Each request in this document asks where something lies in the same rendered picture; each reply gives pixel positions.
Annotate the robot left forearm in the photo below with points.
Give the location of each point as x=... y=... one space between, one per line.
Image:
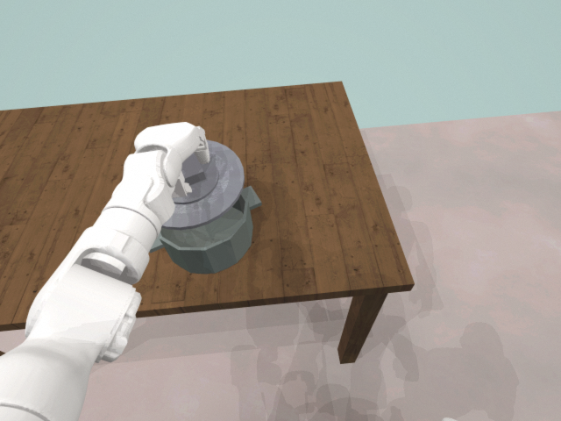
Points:
x=119 y=242

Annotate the lid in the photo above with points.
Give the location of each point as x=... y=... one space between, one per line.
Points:
x=212 y=197

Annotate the left robot upper arm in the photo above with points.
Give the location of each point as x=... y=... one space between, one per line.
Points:
x=88 y=318

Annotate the knob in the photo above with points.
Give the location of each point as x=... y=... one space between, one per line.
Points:
x=192 y=170

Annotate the table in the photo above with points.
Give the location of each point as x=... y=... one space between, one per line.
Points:
x=323 y=230

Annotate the pot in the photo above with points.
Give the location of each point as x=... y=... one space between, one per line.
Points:
x=214 y=247

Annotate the left robot hand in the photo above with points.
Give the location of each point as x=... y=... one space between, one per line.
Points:
x=186 y=139

